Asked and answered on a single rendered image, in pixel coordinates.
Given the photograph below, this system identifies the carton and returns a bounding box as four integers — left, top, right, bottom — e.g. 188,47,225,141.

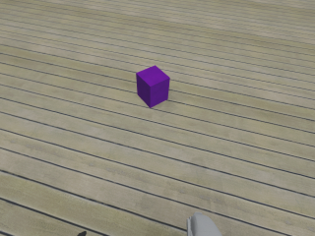
136,65,170,108

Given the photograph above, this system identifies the robot right thigh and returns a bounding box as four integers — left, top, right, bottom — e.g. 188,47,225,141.
186,214,222,236

